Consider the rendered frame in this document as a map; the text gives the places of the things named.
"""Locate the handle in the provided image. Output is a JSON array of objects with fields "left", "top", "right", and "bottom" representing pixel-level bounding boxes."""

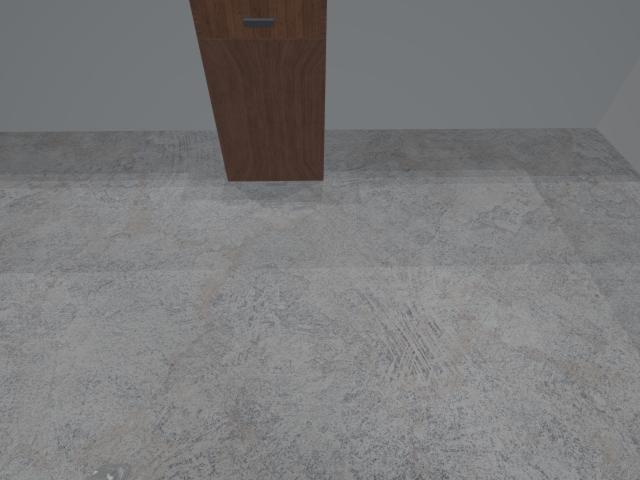
[{"left": 243, "top": 16, "right": 274, "bottom": 27}]

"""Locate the cabinet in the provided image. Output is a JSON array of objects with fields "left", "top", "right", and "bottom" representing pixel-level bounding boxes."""
[{"left": 189, "top": 0, "right": 327, "bottom": 182}]

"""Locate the drawer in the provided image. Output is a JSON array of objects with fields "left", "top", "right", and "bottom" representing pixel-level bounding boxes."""
[{"left": 196, "top": 0, "right": 320, "bottom": 38}]

